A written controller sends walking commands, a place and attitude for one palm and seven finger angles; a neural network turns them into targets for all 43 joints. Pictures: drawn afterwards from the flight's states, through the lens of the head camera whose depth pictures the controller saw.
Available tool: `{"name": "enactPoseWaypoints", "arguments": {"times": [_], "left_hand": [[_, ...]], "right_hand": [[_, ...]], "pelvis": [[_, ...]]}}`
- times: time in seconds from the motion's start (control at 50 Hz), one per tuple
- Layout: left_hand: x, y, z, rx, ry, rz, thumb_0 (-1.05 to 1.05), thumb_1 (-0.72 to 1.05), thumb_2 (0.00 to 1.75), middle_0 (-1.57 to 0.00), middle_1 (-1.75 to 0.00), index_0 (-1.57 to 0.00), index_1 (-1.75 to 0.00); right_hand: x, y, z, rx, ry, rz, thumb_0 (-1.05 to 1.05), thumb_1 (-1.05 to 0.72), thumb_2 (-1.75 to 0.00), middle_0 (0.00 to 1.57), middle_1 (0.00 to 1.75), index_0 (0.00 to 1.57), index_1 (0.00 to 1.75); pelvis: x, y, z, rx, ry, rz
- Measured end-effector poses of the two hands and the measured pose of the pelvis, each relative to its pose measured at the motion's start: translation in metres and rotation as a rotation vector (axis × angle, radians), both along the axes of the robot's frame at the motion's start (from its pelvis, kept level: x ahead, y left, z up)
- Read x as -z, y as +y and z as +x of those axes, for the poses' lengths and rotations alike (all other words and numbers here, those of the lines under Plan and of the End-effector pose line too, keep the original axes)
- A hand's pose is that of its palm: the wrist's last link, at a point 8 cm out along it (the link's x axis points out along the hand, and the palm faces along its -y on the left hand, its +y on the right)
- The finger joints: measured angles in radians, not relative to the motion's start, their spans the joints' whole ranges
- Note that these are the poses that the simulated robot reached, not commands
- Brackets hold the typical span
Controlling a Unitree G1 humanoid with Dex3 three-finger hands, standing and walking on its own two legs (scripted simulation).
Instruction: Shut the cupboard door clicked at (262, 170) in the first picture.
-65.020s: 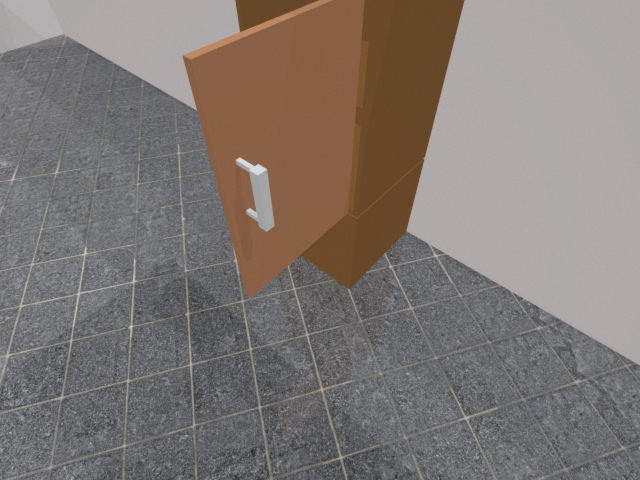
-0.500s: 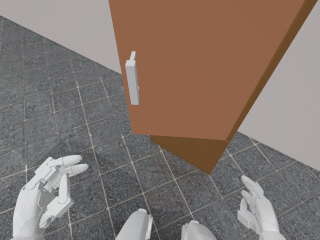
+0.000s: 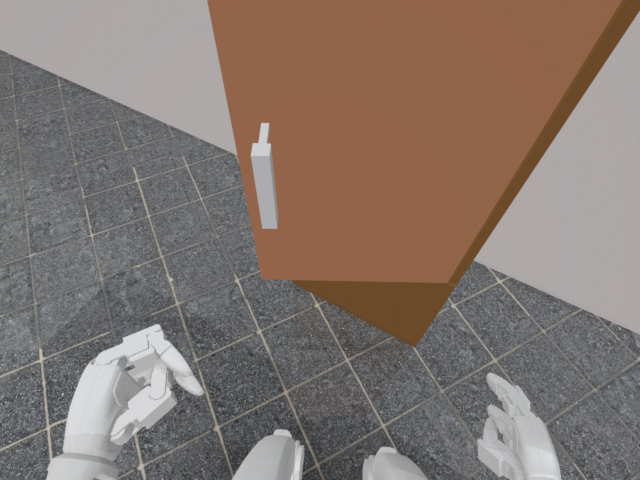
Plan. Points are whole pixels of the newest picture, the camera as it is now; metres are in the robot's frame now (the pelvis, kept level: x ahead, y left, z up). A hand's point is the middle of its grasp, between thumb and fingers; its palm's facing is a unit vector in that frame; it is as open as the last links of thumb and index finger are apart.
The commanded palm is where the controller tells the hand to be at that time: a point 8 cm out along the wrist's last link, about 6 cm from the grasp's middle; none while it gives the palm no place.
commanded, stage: raise the hand and make a fist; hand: left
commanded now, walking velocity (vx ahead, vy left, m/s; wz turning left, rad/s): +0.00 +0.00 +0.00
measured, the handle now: (267, 178) +0.48 +0.12 +0.08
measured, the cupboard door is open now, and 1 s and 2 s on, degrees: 29 29 29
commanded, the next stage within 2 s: bring the fist close to the handle in 0.84 s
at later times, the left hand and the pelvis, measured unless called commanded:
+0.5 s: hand (137, 353) +0.23 +0.20 +0.09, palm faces +0.09 -1.00 -0.04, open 3.1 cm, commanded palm +0.20 +0.25 +0.09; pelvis +0.00 +0.01 +0.02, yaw +1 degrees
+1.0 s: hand (174, 358) +0.23 +0.17 +0.08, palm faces +0.04 -1.00 -0.03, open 3.1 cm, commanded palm +0.22 +0.22 +0.09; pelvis +0.01 -0.01 +0.02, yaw +0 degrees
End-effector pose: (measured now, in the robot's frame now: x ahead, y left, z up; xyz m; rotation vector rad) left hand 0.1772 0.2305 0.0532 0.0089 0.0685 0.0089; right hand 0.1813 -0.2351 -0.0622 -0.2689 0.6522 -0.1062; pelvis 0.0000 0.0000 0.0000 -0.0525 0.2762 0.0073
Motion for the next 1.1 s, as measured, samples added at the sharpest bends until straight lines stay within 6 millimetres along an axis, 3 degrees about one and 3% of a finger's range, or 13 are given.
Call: {"name": "enactPoseWaypoints", "arguments": {"times": [0.14,0.22,0.32,0.48,0.64,0.78,0.94,1.1], "left_hand": [[-0.03,0.021,0.001,-0.095,-0.099,0.029,0.02,0.9,0.9,-1.15,-1.32,-1.14,-1.33],[-0.024,0.021,0.004,-0.075,-0.068,0.014,0.02,0.91,0.9,-1.21,-1.4,-1.21,-1.41],[-0.015,0.013,0.008,-0.014,0.002,0.007,0.02,0.91,0.9,-1.27,-1.46,-1.26,-1.46],[-0.043,0.027,0.021,-0.078,-0.112,0.042,0.02,0.9,0.9,-1.3,-1.49,-1.29,-1.49],[-0.022,0.01,0.025,-0.016,0.02,0.004,0.02,0.91,0.9,-1.3,-1.49,-1.29,-1.5],[-0.039,0.013,0.029,-0.073,-0.104,0.031,0.02,0.9,0.9,-1.3,-1.5,-1.3,-1.5],[-0.024,-0.003,0.028,-0.017,0.003,0.01,0.02,0.91,0.9,-1.3,-1.5,-1.3,-1.5],[-0.038,-0.008,0.041,-0.061,-0.118,0.023,0.02,0.9,0.9,-1.3,-1.5,-1.3,-1.5]], "right_hand": [[-0.017,0.021,0.003,-0.031,-0.036,0.026,0.01,-0.9,-0.9,0.2,0.3,0.2,0.3],[-0.02,0.028,0.0,-0.054,-0.036,0.034,0.01,-0.9,-0.9,0.2,0.3,0.2,0.3],[-0.023,0.028,-0.007,-0.053,-0.02,0.024,0.01,-0.9,-0.9,0.2,0.3,0.2,0.3],[-0.022,0.02,-0.016,-0.042,0.012,0.018,0.01,-0.9,-0.9,0.2,0.3,0.2,0.3],[-0.022,0.009,-0.018,-0.014,0.029,0.018,0.01,-0.9,-0.9,0.2,0.3,0.2,0.3],[-0.019,0.003,-0.01,-0.029,0.024,0.016,0.01,-0.9,-0.9,0.2,0.3,0.2,0.3],[-0.017,0.001,-0.003,-0.023,0.018,0.04,0.01,-0.9,-0.9,0.2,0.3,0.2,0.3],[-0.012,-0.003,-0.001,-0.042,0.013,0.038,0.01,-0.9,-0.9,0.2,0.3,0.2,0.3]], "pelvis": [[-0.009,0.005,-0.002,-0.006,-0.029,-0.008],[-0.012,0.008,-0.004,-0.013,-0.038,-0.012],[-0.015,0.009,-0.004,-0.012,-0.05,-0.012],[-0.02,0.007,-0.001,-0.012,-0.06,-0.009],[-0.023,0.004,0.004,-0.004,-0.057,0.001],[-0.02,-0.003,0.006,-0.005,-0.05,0.004],[-0.021,-0.008,0.008,-0.004,-0.049,0.01],[-0.017,-0.013,0.005,-0.012,-0.045,0.011]]}}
